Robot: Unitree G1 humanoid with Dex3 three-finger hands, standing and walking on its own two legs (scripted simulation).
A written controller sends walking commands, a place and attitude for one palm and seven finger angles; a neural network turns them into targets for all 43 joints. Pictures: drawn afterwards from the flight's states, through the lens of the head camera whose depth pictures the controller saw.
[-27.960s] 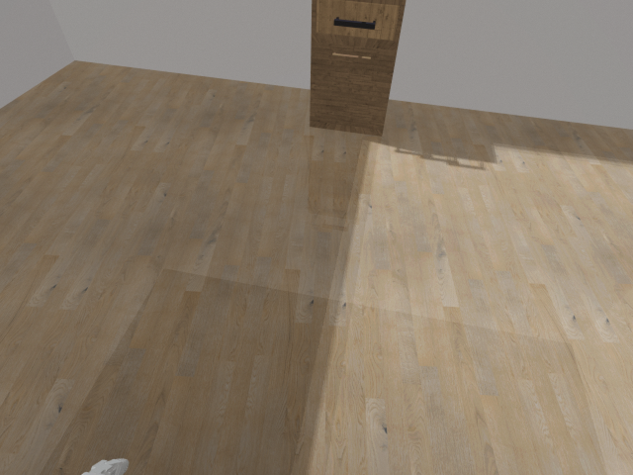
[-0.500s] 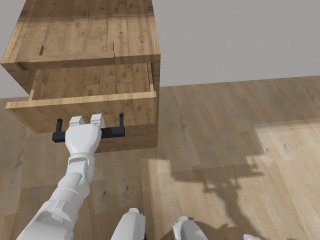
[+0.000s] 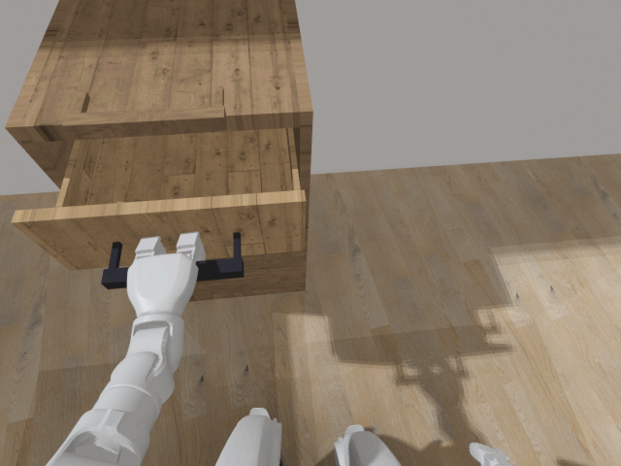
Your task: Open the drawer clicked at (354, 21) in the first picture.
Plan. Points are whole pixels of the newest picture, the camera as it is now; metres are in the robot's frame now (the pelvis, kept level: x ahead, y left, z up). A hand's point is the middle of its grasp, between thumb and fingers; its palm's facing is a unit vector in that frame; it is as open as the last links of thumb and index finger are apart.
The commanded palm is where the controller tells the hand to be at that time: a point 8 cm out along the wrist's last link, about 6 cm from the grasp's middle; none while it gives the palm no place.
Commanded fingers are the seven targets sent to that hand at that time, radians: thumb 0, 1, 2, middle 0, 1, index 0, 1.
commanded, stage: pull the drawer open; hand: left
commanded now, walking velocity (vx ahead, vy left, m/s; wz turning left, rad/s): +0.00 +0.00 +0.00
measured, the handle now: (176, 259) +0.40 +0.21 -0.05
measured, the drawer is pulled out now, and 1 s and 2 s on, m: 0.14 0.16 0.19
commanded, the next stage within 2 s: none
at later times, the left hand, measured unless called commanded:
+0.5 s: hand (177, 298) +0.35 +0.21 -0.07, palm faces -0.02 -0.07 -1.00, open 5.4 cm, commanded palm +0.32 +0.20 -0.02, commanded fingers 0.00 0.90 0.90 -0.40 -1.35 -0.40 -1.35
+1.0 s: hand (176, 305) +0.34 +0.20 -0.07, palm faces -0.03 -0.07 -1.00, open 5.4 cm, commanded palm +0.31 +0.20 -0.02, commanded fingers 0.00 0.90 0.90 -0.40 -1.35 -0.40 -1.35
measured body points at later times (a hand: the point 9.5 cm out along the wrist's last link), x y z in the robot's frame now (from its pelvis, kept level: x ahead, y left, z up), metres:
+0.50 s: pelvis +0.00 +0.00 +0.00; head +0.10 +0.01 +0.44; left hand +0.35 +0.21 -0.02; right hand +0.10 -0.25 -0.13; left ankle +0.02 +0.10 -0.63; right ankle -0.02 -0.11 -0.63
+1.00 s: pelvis +0.00 +0.00 +0.00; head +0.10 +0.00 +0.44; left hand +0.34 +0.20 -0.02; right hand +0.12 -0.25 -0.13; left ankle +0.02 +0.10 -0.63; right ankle -0.02 -0.11 -0.63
